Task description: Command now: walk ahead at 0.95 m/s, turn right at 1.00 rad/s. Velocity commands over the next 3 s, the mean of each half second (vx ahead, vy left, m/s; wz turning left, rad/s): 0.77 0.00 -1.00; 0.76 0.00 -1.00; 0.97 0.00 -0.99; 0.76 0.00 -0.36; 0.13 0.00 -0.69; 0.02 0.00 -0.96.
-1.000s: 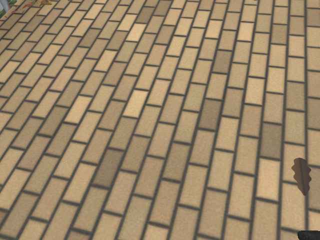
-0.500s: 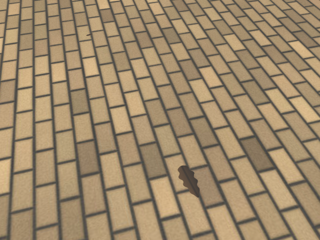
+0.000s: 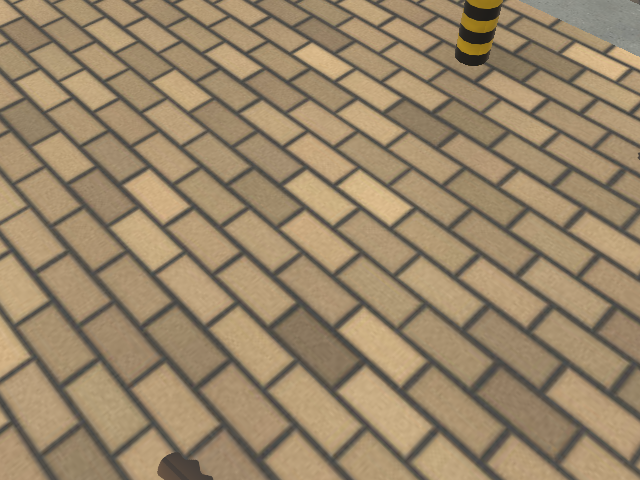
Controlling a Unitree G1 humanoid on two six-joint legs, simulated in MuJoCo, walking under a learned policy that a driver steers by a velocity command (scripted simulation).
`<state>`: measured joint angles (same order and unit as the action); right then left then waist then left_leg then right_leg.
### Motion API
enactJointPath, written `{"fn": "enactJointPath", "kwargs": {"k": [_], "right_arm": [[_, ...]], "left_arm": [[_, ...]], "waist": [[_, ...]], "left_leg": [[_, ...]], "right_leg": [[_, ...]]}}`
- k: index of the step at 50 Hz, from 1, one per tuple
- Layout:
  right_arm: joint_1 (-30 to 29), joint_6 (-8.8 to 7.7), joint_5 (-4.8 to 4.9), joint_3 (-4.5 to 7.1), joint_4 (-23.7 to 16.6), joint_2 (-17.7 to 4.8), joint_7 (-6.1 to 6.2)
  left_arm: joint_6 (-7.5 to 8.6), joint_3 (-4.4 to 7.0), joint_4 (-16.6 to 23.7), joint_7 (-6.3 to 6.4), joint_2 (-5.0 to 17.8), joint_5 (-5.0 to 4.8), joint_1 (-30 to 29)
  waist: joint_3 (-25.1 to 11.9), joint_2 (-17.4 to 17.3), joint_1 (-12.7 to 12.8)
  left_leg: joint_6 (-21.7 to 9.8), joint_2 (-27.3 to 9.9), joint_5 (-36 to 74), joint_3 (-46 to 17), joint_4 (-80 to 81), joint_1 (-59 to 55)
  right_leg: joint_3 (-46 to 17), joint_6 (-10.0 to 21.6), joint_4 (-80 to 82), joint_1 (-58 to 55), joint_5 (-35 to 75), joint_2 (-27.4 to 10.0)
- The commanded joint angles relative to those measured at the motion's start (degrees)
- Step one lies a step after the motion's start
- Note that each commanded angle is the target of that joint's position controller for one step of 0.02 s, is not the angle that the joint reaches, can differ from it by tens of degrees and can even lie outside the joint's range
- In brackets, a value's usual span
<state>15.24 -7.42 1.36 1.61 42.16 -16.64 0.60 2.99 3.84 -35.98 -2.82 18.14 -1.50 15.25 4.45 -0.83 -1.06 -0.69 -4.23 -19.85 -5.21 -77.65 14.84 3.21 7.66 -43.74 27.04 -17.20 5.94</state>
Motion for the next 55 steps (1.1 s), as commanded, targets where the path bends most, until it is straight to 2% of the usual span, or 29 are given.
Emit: {"fn": "enactJointPath", "kwargs": {"k": [1,4,7,9,12,13,15,16,17,18,19,20,21,22,24,26,29,38,40,42,43,44,45,46,47,48,50,52,55], "right_arm": [[-2.77,-2.16,-0.67,1.42,-7.99,-6.44,-0.16],[-5.23,0.15,-2.32,1.61,-8.40,-6.65,-0.90],[-16.15,-0.02,-3.20,0.48,-12.11,-3.11,-1.37],[-21.53,-0.49,-2.15,0.26,-14.23,-1.72,-1.78],[-23.44,-0.91,0.26,2.23,-15.62,-6.05,-1.61],[-23.48,-1.03,0.20,2.81,-15.80,-7.28,-1.54],[-15.63,-1.34,-0.75,4.83,-14.73,-10.30,-0.86],[-4.17,-1.06,-1.11,5.30,-13.08,-10.99,-0.38],[7.10,-0.21,-1.72,5.22,-11.52,-13.67,0.05],[7.09,-0.02,-3.26,5.27,-9.34,-16.00,-1.83],[3.05,1.01,-3.43,4.64,-12.26,-10.38,-1.59],[-0.35,2.10,-3.36,3.44,-13.06,-5.49,-0.61],[-3.70,2.92,-3.35,2.80,-11.96,-4.60,-0.41],[-5.35,3.02,-3.01,2.84,-10.69,-4.69,-0.18],[-7.70,2.71,-2.46,3.11,-8.32,-4.80,0.11],[-7.23,2.43,-1.42,3.88,-5.71,-6.80,0.12],[-7.39,2.10,-0.94,5.01,-4.14,-9.78,0.23],[-0.82,4.14,-0.89,6.25,-0.26,-13.57,-1.36],[-2.36,4.74,-0.37,6.74,-0.58,-15.85,-1.62],[-3.93,5.56,0.57,6.91,-0.99,-17.16,-1.66],[-5.96,5.25,0.48,5.90,-2.46,-14.67,-1.21],[-4.54,3.44,-1.17,2.34,-5.73,-2.47,-1.18],[-9.17,0.35,0.58,2.04,-9.74,-6.54,-0.90],[-15.61,-1.64,2.46,3.08,-11.10,-11.13,-0.92],[-14.93,-2.79,1.89,2.46,-10.79,-9.57,-0.99],[-12.49,-3.01,0.18,2.29,-9.04,-8.61,-0.87],[-8.82,-1.57,-1.10,3.00,-7.05,-9.37,-1.57],[-11.94,-0.48,-2.00,2.78,-7.62,-8.52,-1.85],[-20.84,-0.24,-2.04,1.04,-10.83,-3.52,-2.53]], "left_arm": [[2.40,2.04,3.08,0.65,7.20,1.78,4.30],[2.29,1.06,2.07,1.92,4.70,-0.03,2.84],[1.74,0.97,-0.10,3.64,4.80,-0.02,4.17],[1.50,1.85,-1.69,3.81,6.91,-0.46,7.08],[1.78,2.43,-3.49,4.31,7.42,-1.41,8.41],[1.29,2.68,-4.07,4.60,7.25,-1.38,8.65],[-0.17,3.43,-4.38,4.85,8.18,-0.62,8.51],[-0.74,3.10,-2.78,4.58,7.81,0.30,5.10],[-0.91,0.91,-0.30,4.26,0.77,2.65,5.88],[-0.82,-0.70,0.86,3.50,-1.80,-1.01,18.97],[-1.60,0.45,-0.79,3.50,5.41,-1.33,16.44],[-2.28,1.36,1.12,3.53,8.79,-1.51,6.51],[-3.00,1.65,2.56,3.80,9.53,-0.81,1.68],[-3.26,2.19,3.44,3.88,9.55,-0.06,-0.19],[-4.32,1.68,3.87,3.72,5.64,-1.07,1.06],[-4.73,0.57,5.58,3.15,2.65,-0.82,-1.85],[-4.65,0.76,5.73,1.77,3.75,-0.55,-4.27],[-3.24,-0.07,7.62,-0.66,4.01,-1.38,-16.73],[-3.47,0.71,6.97,-0.41,5.88,-1.59,-13.09],[-3.75,3.76,2.97,0.41,10.86,-2.25,2.44],[-3.99,6.71,-2.07,1.21,15.52,-2.38,17.73],[-3.77,7.41,-3.04,1.67,21.92,-2.46,15.20],[-1.14,5.99,1.32,0.54,19.56,-1.21,12.62],[0.73,4.67,1.35,0.06,14.51,-0.56,11.29],[1.70,4.02,0.76,0.09,12.76,-0.22,10.81],[1.93,3.42,0.90,0.36,11.00,0.01,6.76],[2.01,2.14,2.21,1.32,7.89,1.07,1.63],[1.96,1.79,1.69,2.57,7.08,0.22,1.86],[1.22,2.37,0.31,4.31,8.42,-0.02,2.47]], "waist": [[-5.76,-0.56,-0.78],[0.38,1.41,-1.75],[3.65,2.47,1.52],[2.44,3.35,4.65],[1.07,6.56,4.90],[1.32,7.03,4.63],[-5.44,8.72,0.38],[-13.73,10.24,-6.23],[-25.87,1.60,-7.33],[-39.89,-31.39,0.24],[-38.03,-20.13,-1.59],[-27.49,-12.72,-3.87],[-18.23,-3.70,-2.45],[-13.26,-2.66,-0.83],[-7.32,-5.14,1.89],[-6.96,-6.05,1.56],[-7.34,-3.37,1.05],[4.17,-0.60,-3.11],[1.95,-3.07,0.37],[-6.39,-4.65,9.87],[-11.00,-0.28,17.01],[-7.47,20.18,8.71],[-18.07,14.86,8.63],[-11.18,7.41,9.59],[-8.27,3.81,7.18],[-6.19,1.09,3.85],[-3.35,2.75,0.04],[-0.56,1.21,0.49],[2.75,2.72,3.29]], "left_leg": [[-0.77,-2.23,4.38,-4.17,1.56,24.79],[2.34,-2.50,5.75,-0.58,13.05,22.14],[4.88,1.87,20.99,4.45,30.90,15.99],[5.00,4.84,28.19,5.63,41.47,8.36],[4.72,4.68,30.37,0.69,49.09,6.19],[4.12,4.93,28.02,0.39,51.27,7.20],[1.83,7.25,23.45,2.90,51.70,-1.57],[-0.08,3.74,27.07,2.22,48.95,-15.12],[-2.45,-9.08,36.86,-8.99,39.46,-35.63],[-16.22,-26.77,32.94,-42.29,49.00,-52.31],[-14.21,-23.28,19.98,-40.79,52.36,-47.68],[-11.70,-19.27,24.39,-25.89,52.53,-38.37],[-10.31,-16.56,35.45,-16.72,53.19,-26.78],[-10.65,-14.87,42.11,-11.48,53.51,-19.01],[-9.80,-12.46,40.23,-3.52,58.24,-8.35],[-11.26,-15.03,27.03,-1.64,64.28,-6.14],[-11.54,-16.43,10.02,1.08,69.45,-9.15],[-5.68,-13.65,14.63,17.80,69.27,-22.91],[-4.56,-12.42,40.80,22.27,62.43,-21.38],[-3.32,-11.12,64.76,24.84,40.98,-15.67],[-0.93,-8.89,52.64,23.69,19.65,1.78],[2.63,2.90,-10.49,19.12,-2.71,28.04],[1.52,6.64,-12.34,1.80,-8.79,35.90],[0.10,4.02,-7.09,-0.37,-6.03,40.77],[-0.90,2.08,-4.29,-1.58,-0.85,37.62],[-0.52,-0.14,-1.78,-2.20,5.20,31.85],[1.40,-1.17,2.40,-3.19,13.05,24.22],[3.71,-0.18,5.28,-0.97,22.03,21.77],[5.95,3.89,19.70,3.35,39.61,13.09]], "right_leg": [[-34.98,11.46,28.87,-21.61,-6.72,-13.42],[-26.10,10.99,32.46,-10.50,2.42,-9.63],[-19.01,8.02,31.37,-1.61,11.53,-4.35],[-20.23,5.91,32.70,0.52,7.40,-4.60],[-25.70,4.08,29.94,-9.30,6.27,-7.68],[-26.89,3.00,26.88,-14.50,11.87,-8.07],[-27.29,-0.67,12.90,-21.61,34.92,-6.69],[-25.81,-3.60,-0.72,-18.75,38.79,-4.88],[-22.36,-6.26,-21.63,-7.36,10.39,-1.25],[-18.79,-8.91,-44.35,9.35,-22.75,4.35],[-18.46,-9.95,-47.41,12.93,-16.56,-3.21],[-13.90,-10.45,-45.28,14.35,-12.47,-5.43],[-10.84,-11.13,-42.71,13.29,-10.82,-7.51],[-10.37,-11.22,-39.66,12.28,-10.37,-9.53],[-8.95,-10.50,-30.95,8.36,-10.43,-12.16],[-7.47,-9.92,-23.43,8.02,-7.68,-14.95],[-7.43,-8.07,-17.67,9.11,3.68,-16.38],[0.66,-3.35,-3.70,16.31,7.58,-14.78],[5.68,-1.43,-2.23,6.19,1.74,-10.28],[10.41,1.67,-0.85,-15.56,-1.38,-2.74],[4.54,5.63,3.67,-38.70,0.78,-1.35],[-26.61,14.34,15.66,-47.56,-13.97,-12.86],[-55.42,20.03,28.79,-50.22,-29.75,-20.72],[-54.64,16.82,33.00,-46.74,-25.68,-23.18],[-50.01,15.47,32.00,-40.28,-19.50,-22.19],[-42.72,13.52,30.26,-32.62,-13.55,-19.45],[-34.37,12.37,30.41,-22.89,-8.04,-14.69],[-29.16,11.80,31.76,-17.30,-1.18,-12.44],[-21.49,8.32,31.76,-5.97,2.34,-7.11]]}}
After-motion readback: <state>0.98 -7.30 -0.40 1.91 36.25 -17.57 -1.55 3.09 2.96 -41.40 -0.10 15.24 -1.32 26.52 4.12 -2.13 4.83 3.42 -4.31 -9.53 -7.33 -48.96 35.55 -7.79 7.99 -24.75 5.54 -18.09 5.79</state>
